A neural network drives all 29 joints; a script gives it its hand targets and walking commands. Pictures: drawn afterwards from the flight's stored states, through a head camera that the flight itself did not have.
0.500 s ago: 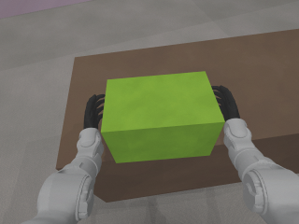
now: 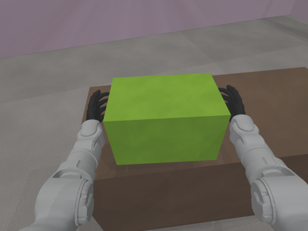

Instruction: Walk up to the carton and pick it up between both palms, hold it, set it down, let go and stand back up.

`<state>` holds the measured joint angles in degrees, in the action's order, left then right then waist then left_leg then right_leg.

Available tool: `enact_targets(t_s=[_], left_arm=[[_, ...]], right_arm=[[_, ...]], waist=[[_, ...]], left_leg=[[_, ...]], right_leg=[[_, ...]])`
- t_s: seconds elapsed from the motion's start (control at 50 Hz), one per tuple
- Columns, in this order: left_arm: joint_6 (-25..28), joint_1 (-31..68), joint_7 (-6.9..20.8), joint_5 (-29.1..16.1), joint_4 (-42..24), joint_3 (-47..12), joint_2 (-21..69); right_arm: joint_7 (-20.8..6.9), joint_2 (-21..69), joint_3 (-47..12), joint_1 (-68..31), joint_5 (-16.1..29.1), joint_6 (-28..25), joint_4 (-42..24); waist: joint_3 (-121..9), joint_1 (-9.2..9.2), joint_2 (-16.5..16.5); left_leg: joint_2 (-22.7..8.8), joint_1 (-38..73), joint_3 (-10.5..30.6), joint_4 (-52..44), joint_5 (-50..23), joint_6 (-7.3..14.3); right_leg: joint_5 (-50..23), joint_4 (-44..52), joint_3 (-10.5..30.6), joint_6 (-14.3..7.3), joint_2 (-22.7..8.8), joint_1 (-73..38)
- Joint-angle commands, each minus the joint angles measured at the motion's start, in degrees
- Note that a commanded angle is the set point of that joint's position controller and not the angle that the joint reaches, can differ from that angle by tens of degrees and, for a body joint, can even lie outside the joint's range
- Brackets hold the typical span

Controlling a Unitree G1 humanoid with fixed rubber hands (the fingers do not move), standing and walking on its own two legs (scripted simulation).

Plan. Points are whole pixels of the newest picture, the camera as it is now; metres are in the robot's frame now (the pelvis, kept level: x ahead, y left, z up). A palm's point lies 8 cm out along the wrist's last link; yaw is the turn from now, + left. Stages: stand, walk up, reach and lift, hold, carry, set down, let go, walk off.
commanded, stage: reach and lift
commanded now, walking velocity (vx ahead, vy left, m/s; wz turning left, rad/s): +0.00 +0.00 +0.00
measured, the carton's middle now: (164, 118) +0.45 -0.02 +0.08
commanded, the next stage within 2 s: hold in 1.60 s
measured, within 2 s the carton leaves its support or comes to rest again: neither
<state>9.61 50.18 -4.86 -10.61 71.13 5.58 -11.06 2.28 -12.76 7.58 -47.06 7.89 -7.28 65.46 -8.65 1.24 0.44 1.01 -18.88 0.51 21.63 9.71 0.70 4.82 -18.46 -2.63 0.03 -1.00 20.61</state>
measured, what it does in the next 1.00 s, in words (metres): stands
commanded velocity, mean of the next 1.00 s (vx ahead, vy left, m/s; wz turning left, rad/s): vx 0.00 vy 0.00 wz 0.00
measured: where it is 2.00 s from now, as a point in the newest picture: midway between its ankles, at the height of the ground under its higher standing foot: outside the picture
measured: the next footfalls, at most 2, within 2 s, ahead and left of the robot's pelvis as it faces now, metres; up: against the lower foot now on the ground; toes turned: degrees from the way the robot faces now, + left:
none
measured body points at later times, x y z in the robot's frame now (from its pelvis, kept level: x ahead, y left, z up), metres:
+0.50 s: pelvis +0.02 -0.01 +0.01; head +0.00 +0.00 +0.46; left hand +0.41 +0.18 +0.15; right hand +0.40 -0.21 +0.14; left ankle +0.01 +0.11 -0.74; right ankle +0.04 -0.12 -0.74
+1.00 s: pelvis +0.01 +0.00 +0.00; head -0.02 +0.02 +0.45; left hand +0.38 +0.18 +0.16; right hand +0.37 -0.21 +0.14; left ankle +0.01 +0.11 -0.74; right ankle +0.04 -0.12 -0.74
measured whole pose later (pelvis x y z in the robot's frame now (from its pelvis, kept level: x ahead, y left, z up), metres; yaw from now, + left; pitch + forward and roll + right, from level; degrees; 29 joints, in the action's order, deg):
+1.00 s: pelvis +0.01 +0.00 +0.00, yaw +0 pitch -4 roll -1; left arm -31.2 28.4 0.4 10.6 9.1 17.6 -1.1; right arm 1.6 -7.6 8.6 -29.4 5.8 16.3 26.6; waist 0.0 4.3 -1.2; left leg 0.7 -3.7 0.5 18.6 10.6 0.8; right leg 5.3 -14.9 -2.5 0.2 -0.6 5.2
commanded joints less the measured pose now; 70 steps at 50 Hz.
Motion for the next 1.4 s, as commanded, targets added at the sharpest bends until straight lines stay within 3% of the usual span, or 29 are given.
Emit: enact_targets(t_s=[0.0, 0.14, 0.26, 0.34, 0.44, 0.56, 0.66, 0.8, 1.06, 1.18, 1.38], left_arm=[[0.7, 39.8, 9.4, 4.3, -22.1, -12.3, 38.7], [-5.1, 34.3, 9.0, 5.9, -31.6, -13.3, 39.1], [-12.3, 27.4, 9.8, 6.0, -43.4, -16.1, 39.9], [-18.9, 22.4, 10.9, 6.8, -52.5, -17.4, 39.6], [-26.6, 14.4, 13.5, 10.5, -58.8, -15.5, 37.0], [-33.4, 7.8, 16.4, 13.7, -65.5, -14.5, 35.3], [-36.0, 7.3, 16.4, 13.8, -70.9, -16.6, 35.4], [-38.0, 7.7, 14.8, 13.9, -71.1, -17.8, 35.1], [-40.0, 11.1, 15.7, 14.2, -64.7, -11.8, 33.2], [-40.6, 12.4, 17.1, 14.6, -63.9, -10.0, 32.4], [-40.9, 12.7, 17.5, 14.0, -68.5, -12.0, 31.9]], right_arm=[[-10.1, 35.9, -13.9, -35.6, -1.9, 0.2, -15.2], [-10.0, 35.9, -16.6, -32.2, -0.3, 2.4, -21.8], [-8.1, 37.6, -22.1, -29.3, 2.3, 6.6, -34.9], [-6.2, 37.6, -25.0, -26.7, 3.8, 10.9, -44.0], [-4.5, 35.6, -25.7, -21.4, 4.6, 15.5, -49.1], [-4.1, 32.2, -24.3, -16.6, 5.1, 18.5, -54.2], [-5.4, 30.0, -22.2, -15.7, 4.7, 19.1, -57.8], [-8.3, 28.0, -20.1, -17.3, 2.8, 19.0, -57.5], [-9.0, 30.5, -20.0, -23.8, 1.8, 20.3, -54.7], [-7.9, 31.3, -19.2, -23.8, 2.0, 21.2, -53.6], [-6.4, 30.5, -20.0, -21.9, 3.7, 22.1, -55.9]], waist=[[-25.2, 0.14, 1.3], [-26.2, -0.33, 1.6], [-26.3, 0.38, -1.0], [-23.8, 1.41, -2.7], [-17.3, 2.26, -3.8], [-12.3, 3.81, -1.3], [-11.2, 5.11, 2.6], [-10.6, 4.5, 4.4], [-12.6, 1.74, -2.3], [-12.4, 2.78, -2.6], [-13.4, 4.94, 1.0]], left_leg=[[0.2, 8.6, 0.7, -4.0, -9.7, -3.4], [0.8, 10.8, 0.2, -4.2, -12.5, -3.4], [2.0, 10.6, 0.6, -4.0, -15.5, -2.9], [2.8, 10.7, 1.1, -4.2, -16.8, -2.6], [3.0, 11.3, 1.0, -5.1, -16.9, -2.4], [2.6, 14.6, 0.5, -4.9, -19.3, -3.4], [1.9, 17.6, 0.4, -4.2, -20.0, -4.9], [0.8, 17.3, 0.3, -5.5, -13.4, -4.8], [1.6, 11.5, -1.4, -7.8, -5.5, -1.2], [2.0, 11.2, -1.8, -7.9, -5.8, -1.1], [2.2, 14.2, -1.1, -5.7, -12.9, -3.2]], right_leg=[[-3.1, 1.7, 0.9, -0.7, 2.5, -14.8], [-7.1, 2.3, 1.3, -0.2, 2.7, -19.7], [-13.9, 1.8, 2.1, 0.9, 3.1, -26.9], [-17.4, 1.8, 2.3, 1.6, 3.5, -30.7], [-19.4, 2.2, 2.0, 2.0, 3.5, -33.4], [-19.1, 3.0, 0.7, 1.4, 3.9, -33.1], [-13.8, 3.6, -0.9, 0.1, 4.4, -28.8], [-4.6, 3.8, -1.9, -0.9, 4.1, -23.8], [-4.7, 3.4, -0.6, 0.4, 2.9, -28.2], [-7.2, 3.4, -0.1, 0.9, 2.6, -30.7], [-12.4, 2.8, -0.5, 0.9, 2.9, -32.1]])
